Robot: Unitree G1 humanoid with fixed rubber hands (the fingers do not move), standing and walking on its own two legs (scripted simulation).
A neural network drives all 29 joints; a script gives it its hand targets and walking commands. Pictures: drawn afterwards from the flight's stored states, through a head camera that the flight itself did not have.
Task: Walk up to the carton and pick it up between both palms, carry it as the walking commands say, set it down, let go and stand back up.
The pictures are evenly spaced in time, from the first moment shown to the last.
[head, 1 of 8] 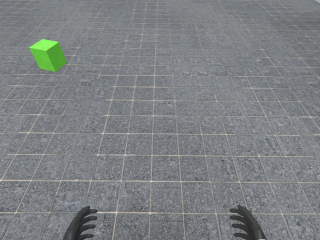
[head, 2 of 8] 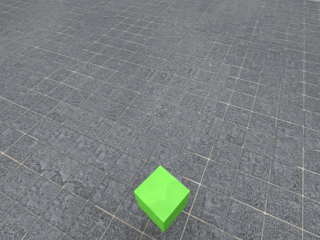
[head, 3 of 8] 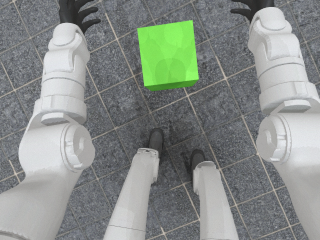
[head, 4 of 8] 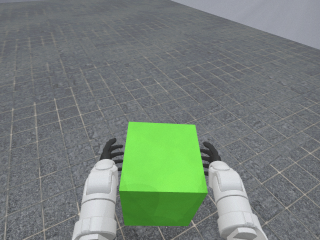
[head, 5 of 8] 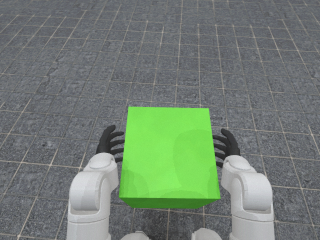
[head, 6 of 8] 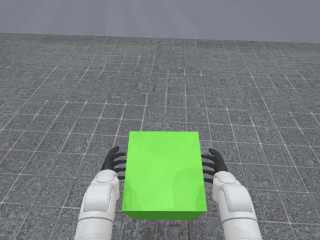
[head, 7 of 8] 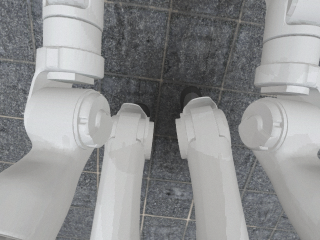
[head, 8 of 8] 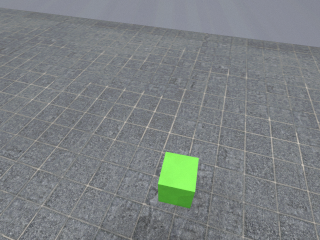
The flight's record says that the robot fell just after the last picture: no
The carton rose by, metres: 0.68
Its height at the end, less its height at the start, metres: +0.00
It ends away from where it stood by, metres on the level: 5.59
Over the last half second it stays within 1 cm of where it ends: yes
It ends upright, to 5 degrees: yes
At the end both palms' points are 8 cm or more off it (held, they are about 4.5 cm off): yes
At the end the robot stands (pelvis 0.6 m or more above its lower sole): yes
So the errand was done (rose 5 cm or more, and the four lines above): yes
